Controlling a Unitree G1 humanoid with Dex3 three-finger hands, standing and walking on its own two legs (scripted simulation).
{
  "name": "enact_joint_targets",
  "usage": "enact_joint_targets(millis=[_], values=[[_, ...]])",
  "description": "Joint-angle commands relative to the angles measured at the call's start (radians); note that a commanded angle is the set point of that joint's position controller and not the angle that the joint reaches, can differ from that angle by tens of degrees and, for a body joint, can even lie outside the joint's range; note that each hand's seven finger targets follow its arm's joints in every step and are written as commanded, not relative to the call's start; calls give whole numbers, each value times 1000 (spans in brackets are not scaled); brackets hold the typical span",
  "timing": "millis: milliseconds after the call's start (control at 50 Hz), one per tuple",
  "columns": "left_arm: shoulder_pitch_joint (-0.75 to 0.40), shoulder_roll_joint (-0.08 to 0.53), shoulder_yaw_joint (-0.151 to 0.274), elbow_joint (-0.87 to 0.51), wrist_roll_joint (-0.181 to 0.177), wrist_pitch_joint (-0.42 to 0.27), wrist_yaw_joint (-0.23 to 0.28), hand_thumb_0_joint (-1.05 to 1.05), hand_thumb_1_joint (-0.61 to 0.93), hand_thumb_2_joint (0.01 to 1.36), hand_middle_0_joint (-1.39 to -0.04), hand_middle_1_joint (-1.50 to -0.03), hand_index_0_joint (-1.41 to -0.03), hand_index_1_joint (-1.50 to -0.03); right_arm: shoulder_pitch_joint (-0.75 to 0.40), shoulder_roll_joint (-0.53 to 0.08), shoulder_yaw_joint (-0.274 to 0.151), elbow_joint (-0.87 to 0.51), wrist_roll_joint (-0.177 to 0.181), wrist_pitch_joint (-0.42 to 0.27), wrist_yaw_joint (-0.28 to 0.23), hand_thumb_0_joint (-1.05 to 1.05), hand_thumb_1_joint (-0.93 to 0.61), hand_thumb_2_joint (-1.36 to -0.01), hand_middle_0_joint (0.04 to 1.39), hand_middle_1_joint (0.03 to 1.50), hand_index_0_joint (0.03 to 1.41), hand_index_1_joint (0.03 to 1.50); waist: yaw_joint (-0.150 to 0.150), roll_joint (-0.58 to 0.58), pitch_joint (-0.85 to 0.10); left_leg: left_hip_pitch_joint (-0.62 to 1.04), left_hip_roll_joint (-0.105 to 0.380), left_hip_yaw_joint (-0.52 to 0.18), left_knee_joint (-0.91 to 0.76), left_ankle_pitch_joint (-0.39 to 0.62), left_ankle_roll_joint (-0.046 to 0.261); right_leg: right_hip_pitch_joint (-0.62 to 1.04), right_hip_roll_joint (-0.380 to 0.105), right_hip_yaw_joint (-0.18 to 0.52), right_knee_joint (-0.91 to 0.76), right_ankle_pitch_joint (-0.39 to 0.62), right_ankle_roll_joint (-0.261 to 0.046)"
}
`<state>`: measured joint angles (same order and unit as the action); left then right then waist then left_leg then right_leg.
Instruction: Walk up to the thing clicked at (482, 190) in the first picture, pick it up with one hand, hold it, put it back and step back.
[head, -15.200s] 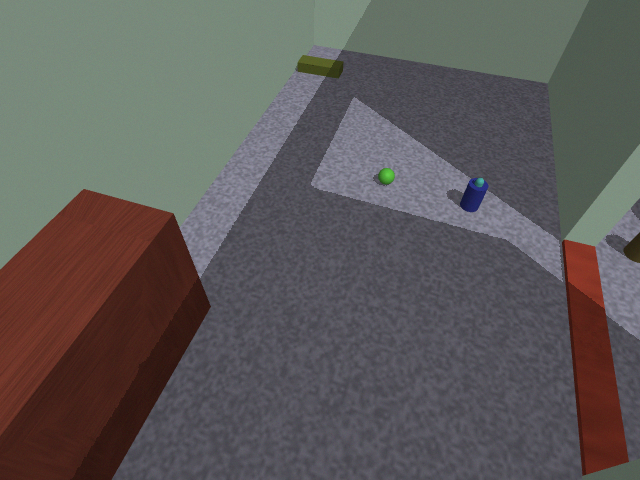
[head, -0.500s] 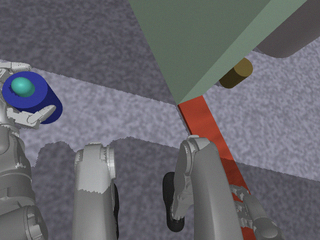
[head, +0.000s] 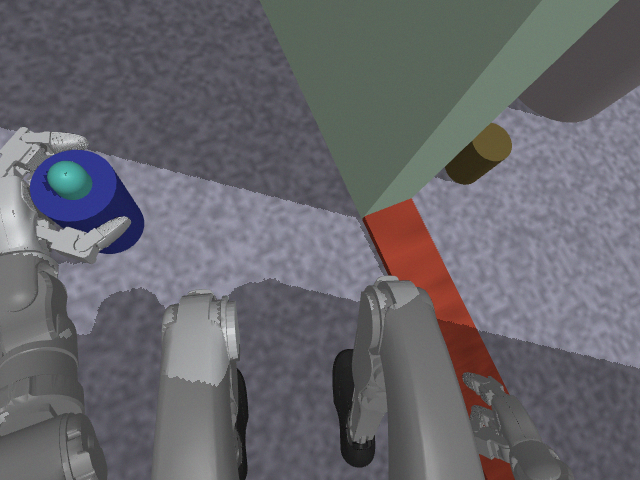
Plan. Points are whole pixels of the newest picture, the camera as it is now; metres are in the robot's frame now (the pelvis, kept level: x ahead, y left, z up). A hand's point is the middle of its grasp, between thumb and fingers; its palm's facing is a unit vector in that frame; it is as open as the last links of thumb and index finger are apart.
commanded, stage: lift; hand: left
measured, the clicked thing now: (90, 202) +0.43 +0.25 -0.06
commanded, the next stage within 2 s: none
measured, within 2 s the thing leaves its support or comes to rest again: neither
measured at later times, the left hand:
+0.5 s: hand (20, 171) +0.40 +0.24 +0.09, palm faces +0.20 -0.98 -0.05, open 11.1 cm
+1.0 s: hand out of the picture +0.39 +0.23 +0.26, palm faces +0.22 -0.98 -0.04, open 11.1 cm
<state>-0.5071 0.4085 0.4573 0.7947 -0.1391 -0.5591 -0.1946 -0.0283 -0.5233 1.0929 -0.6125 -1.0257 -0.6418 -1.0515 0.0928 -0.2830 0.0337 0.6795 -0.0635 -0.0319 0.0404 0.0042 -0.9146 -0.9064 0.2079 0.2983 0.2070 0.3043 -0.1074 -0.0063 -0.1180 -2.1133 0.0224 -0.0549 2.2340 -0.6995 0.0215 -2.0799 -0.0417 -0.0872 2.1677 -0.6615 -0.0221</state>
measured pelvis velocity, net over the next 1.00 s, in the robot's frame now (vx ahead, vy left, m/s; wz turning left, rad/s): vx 0.05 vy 0.01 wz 0.04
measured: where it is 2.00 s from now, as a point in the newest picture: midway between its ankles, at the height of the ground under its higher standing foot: (293, 438)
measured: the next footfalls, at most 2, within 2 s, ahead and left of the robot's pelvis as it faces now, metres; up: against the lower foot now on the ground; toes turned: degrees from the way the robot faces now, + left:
none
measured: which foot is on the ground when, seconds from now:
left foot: down 0.00-1.00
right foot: down 0.00-1.00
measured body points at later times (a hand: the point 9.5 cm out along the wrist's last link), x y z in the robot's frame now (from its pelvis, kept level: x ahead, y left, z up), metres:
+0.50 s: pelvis +0.01 +0.01 +0.10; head +0.19 +0.04 +0.51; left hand +0.38 +0.29 +0.10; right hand +0.18 -0.25 -0.02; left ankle +0.08 +0.12 -0.35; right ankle +0.10 -0.12 -0.35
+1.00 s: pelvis +0.05 +0.01 +0.24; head +0.15 +0.04 +0.68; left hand +0.37 +0.28 +0.27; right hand +0.20 -0.23 +0.14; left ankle +0.08 +0.12 -0.35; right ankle +0.10 -0.12 -0.35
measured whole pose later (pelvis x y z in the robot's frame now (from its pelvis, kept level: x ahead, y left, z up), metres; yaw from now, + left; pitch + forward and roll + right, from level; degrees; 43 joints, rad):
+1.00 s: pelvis +0.05 +0.01 +0.24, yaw +2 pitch +21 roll -4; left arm -0.12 0.26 0.19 0.32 -0.17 -0.28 0.00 -0.03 -0.52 1.10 -0.61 -1.03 -0.64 -1.05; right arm 0.20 -0.23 0.02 0.64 0.03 -0.08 -0.05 0.01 -0.90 -0.90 0.21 0.30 0.21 0.30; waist -0.04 0.01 -0.15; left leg -1.18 0.03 -0.03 1.42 -0.60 0.02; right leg -1.15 -0.01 -0.08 1.34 -0.55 0.00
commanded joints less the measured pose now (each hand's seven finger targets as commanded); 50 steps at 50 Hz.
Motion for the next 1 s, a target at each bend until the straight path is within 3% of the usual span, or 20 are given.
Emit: enact_joint_targets(millis=[0, 120, 160, 340, 440, 480, 520, 540, 580, 600, 680, 720, 740, 760, 800, 820, 860, 880, 940, 980], values=[[-348, 296, 70, -400, -76, -115, -15, 0, 19, 1233, -1160, -1383, -1182, -1384, 127, -210, -85, -76, 22, -32, -23, 0, -917, -906, 200, 300, 200, 300, 35, 254, -818, 591, -26, -3, -338, 213, -2, 407, 40, 22, -246, 199, -27], [-291, 249, 53, -433, -98, -68, 6, 0, 7, 1240, -1138, -1378, -1167, -1375, 120, -193, -90, -98, 45, -40, -36, 0, -910, -904, 200, 300, 200, 300, 43, 177, -737, 536, -28, 9, -387, 137, 9, 474, 43, 38, -336, 143, -21], [-285, 218, 15, -470, -96, -55, 8, 0, 3, 1232, -1131, -1372, -1160, -1368, 111, -185, -95, -105, 50, -44, -39, 0, -909, -903, 200, 300, 200, 300, 39, 175, -725, 558, -26, 6, -414, 92, 9, 472, 45, 43, -370, 107, -22], [-183, 170, -19, -652, -108, 11, 66, 0, 57, 1255, -1121, -1365, -1150, -1362, 111, -166, -100, -129, 79, -56, -61, 0, -900, -902, 200, 300, 200, 300, 64, 175, -728, 741, -18, -23, -553, 144, 3, 578, 45, 44, -477, 156, -23], [-102, 147, -58, -780, -95, 45, 102, 0, 70, 1264, -1111, -1363, -1140, -1360, 119, -155, -103, -133, 88, -56, -69, 0, -899, -901, 200, 300, 200, 300, 68, 217, -749, 908, -11, -48, -641, 252, -9, 634, 43, 40, -535, 224, -24], [-52, 151, -44, -797, -95, 59, 119, 0, 57, 1263, -1107, -1359, -1137, -1357, 122, -144, -102, -137, 91, -57, -74, 0, -897, -901, 200, 300, 200, 300, 73, 188, -748, 915, -13, -33, -659, 277, -3, 714, 46, 46, -580, 249, -19], [-7, 104, -87, -823, -98, 79, 128, 0, 54, 1280, -1113, -1372, -1142, -1372, 118, -140, -100, -144, 95, -60, -77, 0, -896, -901, 199, 300, 200, 300, 69, 195, -716, 970, -9, -49, -710, 268, -10, 720, 46, 41, -610, 239, -18], [-11, 105, -82, -851, -102, 84, 136, 0, 58, 1281, -1115, -1370, -1140, -1372, 116, -138, -101, -145, 97, -61, -79, 0, -899, -902, 199, 300, 200, 300, 75, 187, -714, 988, -9, -45, -728, 247, -9, 744, 49, 45, -643, 225, -17], [9, 94, -93, -861, -101, 100, 148, 0, 55, 1288, -1121, -1376, -1146, -1379, 116, -141, -100, -143, 102, -65, -83, 0, -896, -901, 199, 300, 200, 300, 73, 204, -673, 1037, -3, -66, -783, 230, -18, 751, 48, 39, -666, 214, -16], [48, 69, -127, -874, -100, 109, 149, 0, 49, 1282, -1123, -1376, -1147, -1378, 113, -130, -96, -148, 103, -68, -86, 0, -901, -902, 200, 300, 200, 300, 66, 187, -673, 1048, -3, -58, -791, 242, -15, 798, 49, 40, -695, 233, -12], [66, 69, -129, -888, -101, 136, 168, 0, -2, 1294, -1133, -1390, -1156, -1396, 130, -123, -90, -141, 107, -77, -98, 0, -899, -901, 199, 300, 200, 300, 59, 151, -617, 1110, -6, -49, -854, 293, -13, 903, 54, 41, -785, 285, -8], [75, 28, -170, -878, -99, 146, 174, 0, -6, 1297, -1139, -1398, -1162, -1404, 129, -109, -87, -139, 107, -82, -102, 0, -900, -901, 199, 300, 200, 300, 46, 137, -569, 1118, -9, -40, -884, 281, -11, 947, 56, 44, -830, 288, -6], [94, 41, -151, -862, -97, 153, 183, 0, 2, 1300, -1147, -1395, -1166, -1405, 130, -109, -87, -140, 109, -83, -105, 0, -897, -901, 199, 300, 200, 300, 56, 114, -556, 1128, -9, -35, -901, 287, -10, 988, 56, 45, -854, 296, -5], [77, 18, -175, -843, -93, 154, 182, 0, 16, 1304, -1140, -1396, -1163, -1402, 137, -105, -85, -129, 107, -85, -106, 0, -896, -900, 199, 300, 200, 300, 36, 116, -519, 1131, -8, -37, -917, 286, -10, 983, 57, 43, -864, 300, -4], [75, 46, -145, -827, -89, 156, 191, 0, 22, 1310, -1152, -1399, -1171, -1409, 138, -102, -83, -127, 106, -88, -109, 0, -895, -900, 199, 300, 200, 300, 54, 117, -503, 1156, -11, -24, -940, 313, -9, 1036, 55, 50, -905, 321, -4], [86, 17, -175, -824, -84, 157, 190, 0, 23, 1306, -1157, -1402, -1178, -1410, 145, -94, -80, -128, 104, -87, -107, 0, -895, -899, 199, 300, 200, 300, 51, 122, -492, 1175, -10, -25, -957, 347, -11, 1053, 54, 45, -914, 347, -5], [103, 31, -160, -803, -78, 158, 193, 0, 23, 1307, -1167, -1409, -1188, -1416, 145, -94, -79, -129, 102, -86, -108, 0, -896, -899, 199, 300, 200, 300, 70, 126, -475, 1217, -10, -20, -994, 361, -13, 1095, 52, 46, -950, 356, -5], [77, 21, -181, -808, -70, 154, 190, 0, 21, 1311, -1174, -1415, -1194, -1423, 148, -94, -78, -128, 100, -86, -106, 0, -895, -899, 199, 300, 200, 300, 60, 132, -469, 1241, -10, -18, -1011, 357, -14, 1101, 53, 46, -966, 352, -7], [95, 9, -205, -826, -58, 150, 189, 0, 19, 1299, -1192, -1417, -1211, -1425, 133, -91, -76, -139, 96, -89, -101, 0, -900, -900, 199, 300, 200, 300, 79, 169, -445, 1327, -3, -35, -1086, 345, -26, 1110, 53, 37, -1001, 326, -9], [96, 9, -196, -824, -60, 145, 191, 0, 8, 1294, -1198, -1418, -1217, -1426, 134, -89, -74, -142, 93, -92, -99, 0, -902, -900, 199, 300, 200, 300, 82, 172, -458, 1365, -1, -42, -1118, 355, -30, 1146, 53, 32, -1021, 336, -9]])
